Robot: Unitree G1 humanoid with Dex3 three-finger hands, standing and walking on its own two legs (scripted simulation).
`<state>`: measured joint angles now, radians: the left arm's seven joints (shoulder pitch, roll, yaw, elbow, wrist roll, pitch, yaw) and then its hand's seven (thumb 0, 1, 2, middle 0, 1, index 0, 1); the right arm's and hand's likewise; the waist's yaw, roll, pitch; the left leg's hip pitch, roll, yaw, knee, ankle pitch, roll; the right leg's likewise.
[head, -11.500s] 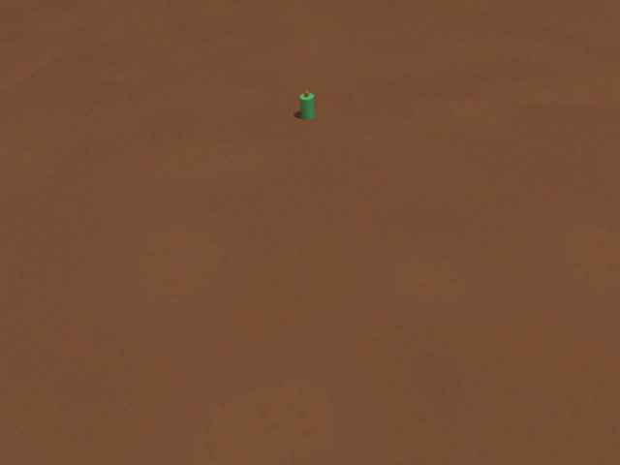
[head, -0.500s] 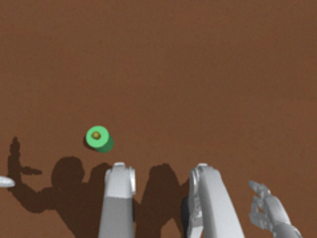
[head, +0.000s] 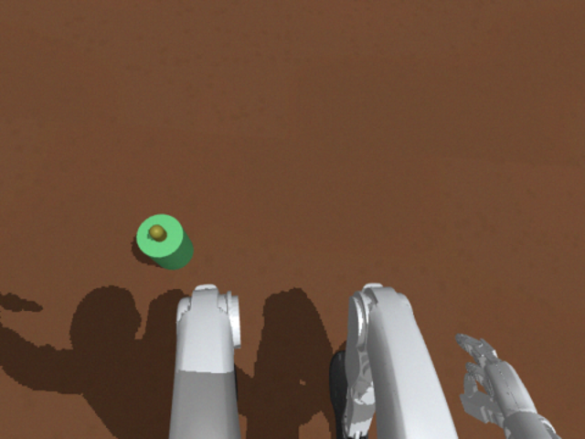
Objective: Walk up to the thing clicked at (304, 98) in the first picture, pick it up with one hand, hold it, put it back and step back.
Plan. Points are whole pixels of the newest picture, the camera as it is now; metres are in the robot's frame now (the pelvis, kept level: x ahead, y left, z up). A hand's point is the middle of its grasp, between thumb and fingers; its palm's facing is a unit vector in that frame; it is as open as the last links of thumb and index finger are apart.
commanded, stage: go down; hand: left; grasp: from the side
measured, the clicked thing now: (165, 241) +0.44 +0.27 -0.34
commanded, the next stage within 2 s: approach in 0.56 s
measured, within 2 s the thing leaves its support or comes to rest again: neither
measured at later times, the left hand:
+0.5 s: hand out of the picture +0.34 +0.44 -0.02, palm faces +0.28 -0.95 -0.11, open 17.4 cm
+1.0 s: hand out of the picture +0.35 +0.42 -0.11, palm faces +0.29 -0.96 -0.01, open 17.6 cm
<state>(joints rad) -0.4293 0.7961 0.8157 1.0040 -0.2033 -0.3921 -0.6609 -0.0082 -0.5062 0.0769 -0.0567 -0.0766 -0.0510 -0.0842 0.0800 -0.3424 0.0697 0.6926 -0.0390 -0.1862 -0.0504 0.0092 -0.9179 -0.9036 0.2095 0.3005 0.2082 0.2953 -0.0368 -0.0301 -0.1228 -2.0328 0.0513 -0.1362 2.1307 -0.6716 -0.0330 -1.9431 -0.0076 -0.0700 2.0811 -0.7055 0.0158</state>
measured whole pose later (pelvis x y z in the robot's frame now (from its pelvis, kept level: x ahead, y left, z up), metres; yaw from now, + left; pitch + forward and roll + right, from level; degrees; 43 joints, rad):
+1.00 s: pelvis -0.01 +0.00 -0.08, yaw -3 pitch +28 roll -8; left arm -0.54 0.88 0.88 1.24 -0.31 -0.61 -0.76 -0.01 -0.60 0.02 -0.09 -0.07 -0.06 -0.09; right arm 0.01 -0.38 0.17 0.69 -0.10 -0.21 -0.02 0.01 -0.91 -0.90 0.21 0.30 0.21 0.30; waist -0.08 -0.10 -0.01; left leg -2.20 0.05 -0.19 2.38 -0.69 -0.04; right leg -2.10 0.02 -0.09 2.31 -0.71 0.03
